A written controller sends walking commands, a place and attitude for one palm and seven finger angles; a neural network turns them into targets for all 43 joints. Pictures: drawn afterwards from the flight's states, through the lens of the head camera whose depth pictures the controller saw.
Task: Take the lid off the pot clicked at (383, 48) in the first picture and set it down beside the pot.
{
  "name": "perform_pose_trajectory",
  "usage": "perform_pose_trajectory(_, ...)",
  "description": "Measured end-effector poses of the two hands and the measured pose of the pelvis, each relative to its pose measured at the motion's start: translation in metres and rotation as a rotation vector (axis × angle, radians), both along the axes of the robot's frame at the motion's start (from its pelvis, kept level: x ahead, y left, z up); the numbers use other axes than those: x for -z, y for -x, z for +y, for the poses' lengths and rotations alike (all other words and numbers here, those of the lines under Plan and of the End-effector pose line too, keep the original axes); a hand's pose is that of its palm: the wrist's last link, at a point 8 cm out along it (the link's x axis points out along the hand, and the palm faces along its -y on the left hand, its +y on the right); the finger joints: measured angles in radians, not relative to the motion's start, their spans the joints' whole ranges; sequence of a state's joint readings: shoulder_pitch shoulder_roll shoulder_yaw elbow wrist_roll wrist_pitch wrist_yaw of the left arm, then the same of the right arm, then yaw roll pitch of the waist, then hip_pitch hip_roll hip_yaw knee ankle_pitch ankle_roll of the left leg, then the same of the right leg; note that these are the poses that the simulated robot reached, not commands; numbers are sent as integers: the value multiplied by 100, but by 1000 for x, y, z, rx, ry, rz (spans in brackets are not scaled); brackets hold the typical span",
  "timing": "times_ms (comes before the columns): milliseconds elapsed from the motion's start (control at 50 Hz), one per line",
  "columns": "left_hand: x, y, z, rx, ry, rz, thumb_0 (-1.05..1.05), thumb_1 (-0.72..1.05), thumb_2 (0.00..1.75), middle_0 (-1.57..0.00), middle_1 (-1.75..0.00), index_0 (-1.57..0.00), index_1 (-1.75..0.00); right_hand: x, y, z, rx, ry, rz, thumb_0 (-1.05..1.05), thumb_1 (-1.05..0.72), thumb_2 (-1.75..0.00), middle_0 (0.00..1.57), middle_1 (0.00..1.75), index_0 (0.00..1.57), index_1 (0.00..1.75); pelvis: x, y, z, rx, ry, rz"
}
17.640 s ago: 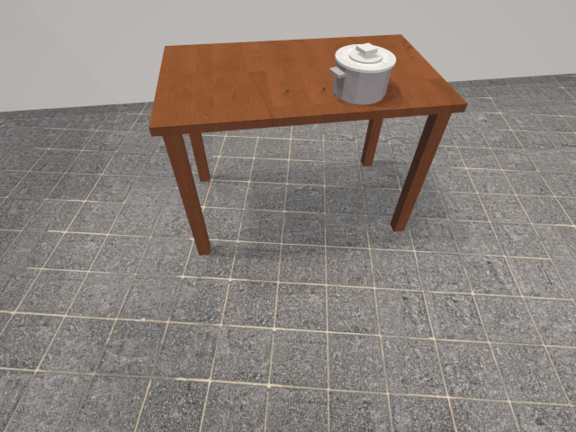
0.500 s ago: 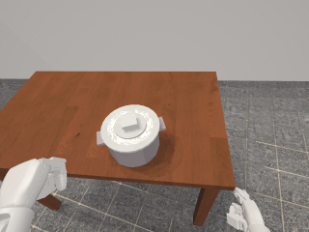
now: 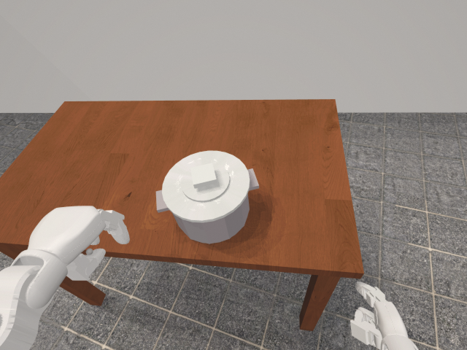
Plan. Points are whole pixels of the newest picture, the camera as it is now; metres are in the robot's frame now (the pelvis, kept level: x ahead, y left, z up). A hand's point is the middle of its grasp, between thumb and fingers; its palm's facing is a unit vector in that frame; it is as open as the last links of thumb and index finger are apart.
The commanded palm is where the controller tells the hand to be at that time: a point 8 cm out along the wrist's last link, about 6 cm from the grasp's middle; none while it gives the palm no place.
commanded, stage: reach forward and open the fingers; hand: left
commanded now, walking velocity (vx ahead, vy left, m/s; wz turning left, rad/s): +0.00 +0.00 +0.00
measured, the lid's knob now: (203, 175) +0.43 +0.12 +0.03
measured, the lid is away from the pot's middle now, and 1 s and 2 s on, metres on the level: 0.00 0.00 0.00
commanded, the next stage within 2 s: move the open hand above the knob in 0.42 s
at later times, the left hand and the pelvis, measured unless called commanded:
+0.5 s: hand (88, 208) +0.29 +0.28 +0.11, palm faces -0.15 -0.07 -0.99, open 9.9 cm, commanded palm +0.28 +0.26 +0.16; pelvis +0.00 +0.02 +0.00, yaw +0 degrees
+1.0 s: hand (132, 190) +0.34 +0.22 +0.10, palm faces -0.21 -0.02 -0.98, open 9.9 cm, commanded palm +0.32 +0.22 +0.16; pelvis +0.01 +0.01 +0.00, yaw +1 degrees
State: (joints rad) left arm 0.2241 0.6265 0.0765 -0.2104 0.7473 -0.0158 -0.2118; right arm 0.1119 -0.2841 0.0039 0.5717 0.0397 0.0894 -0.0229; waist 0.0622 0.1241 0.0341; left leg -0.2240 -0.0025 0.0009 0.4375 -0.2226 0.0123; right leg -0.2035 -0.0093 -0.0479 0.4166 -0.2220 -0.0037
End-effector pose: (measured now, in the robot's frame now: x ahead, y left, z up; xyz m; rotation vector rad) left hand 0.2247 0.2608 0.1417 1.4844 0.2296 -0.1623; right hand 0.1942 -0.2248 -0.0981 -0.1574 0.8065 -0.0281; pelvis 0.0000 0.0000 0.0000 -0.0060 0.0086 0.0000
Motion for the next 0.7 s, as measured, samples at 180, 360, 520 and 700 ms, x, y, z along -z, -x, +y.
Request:
perform_pose_trajectory(180,-15,-20,8,37,-41,-68,0,-6,123,-91,-28,-90,-28,4,13,17,1,-18,39,2,-91,-89,20,30,20,30,-1,4,12,1,-1,-5)
perform_pose_trajectory(360,-7,-37,-2,89,-31,-32,0,-19,129,-86,-12,-85,-12,0,8,33,-14,-28,20,2,-91,-89,20,30,20,30,-2,5,22,2,-3,-5)
perform_pose_trajectory(520,-22,-59,17,-14,4,-85,-1,-22,131,-85,-9,-84,-9,-2,2,36,-27,-48,24,2,-91,-89,20,30,20,30,-2,3,23,-3,-1,5)
perform_pose_trajectory(700,-17,-79,-8,87,-54,-23,0,-23,133,-85,-8,-85,-9,-1,-5,31,-32,-25,27,2,-91,-89,20,30,20,30,-1,-3,20,-10,-4,13)
